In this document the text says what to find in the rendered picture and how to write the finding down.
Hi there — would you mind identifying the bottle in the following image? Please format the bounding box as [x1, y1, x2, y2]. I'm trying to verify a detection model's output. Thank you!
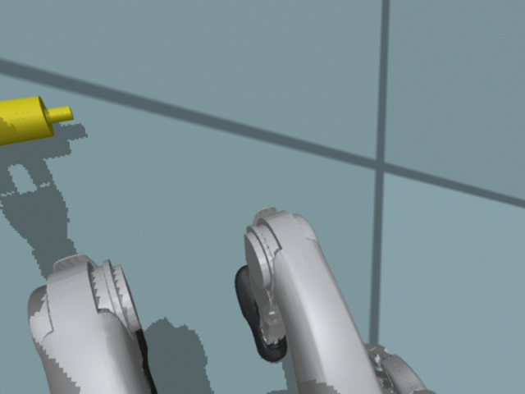
[0, 96, 74, 145]

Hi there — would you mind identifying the right robot foot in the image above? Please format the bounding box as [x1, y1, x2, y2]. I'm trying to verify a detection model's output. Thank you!
[235, 265, 287, 362]

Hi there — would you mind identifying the right robot hand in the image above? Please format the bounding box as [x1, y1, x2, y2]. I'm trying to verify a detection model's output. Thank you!
[364, 342, 427, 394]

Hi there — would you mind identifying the left robot foot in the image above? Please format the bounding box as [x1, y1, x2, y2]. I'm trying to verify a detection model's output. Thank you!
[135, 328, 158, 394]

